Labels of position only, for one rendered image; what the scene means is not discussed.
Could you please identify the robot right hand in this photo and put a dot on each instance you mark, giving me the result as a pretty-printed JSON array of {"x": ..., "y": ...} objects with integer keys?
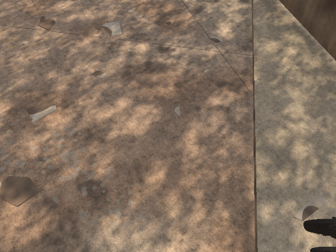
[{"x": 326, "y": 227}]

